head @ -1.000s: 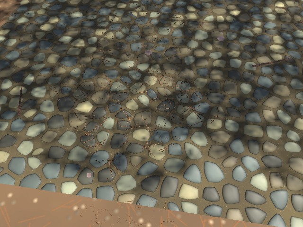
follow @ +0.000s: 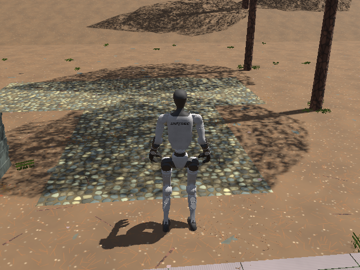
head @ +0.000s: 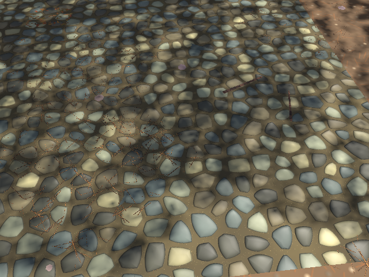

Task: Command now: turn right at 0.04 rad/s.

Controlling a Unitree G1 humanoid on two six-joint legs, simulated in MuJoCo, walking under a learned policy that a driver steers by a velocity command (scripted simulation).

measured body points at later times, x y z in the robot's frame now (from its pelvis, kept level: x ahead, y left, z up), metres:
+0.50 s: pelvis +0.08 -0.02 -0.01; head +0.08 -0.02 +0.44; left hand +0.19 +0.25 -0.10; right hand +0.18 -0.27 -0.12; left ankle +0.00 +0.12 -0.68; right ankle +0.01 -0.12 -0.73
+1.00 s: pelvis +0.31 +0.04 +0.01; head +0.35 +0.05 +0.45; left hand +0.41 +0.32 -0.11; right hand +0.44 -0.22 -0.10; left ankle +0.37 +0.12 -0.73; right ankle +0.26 -0.10 -0.64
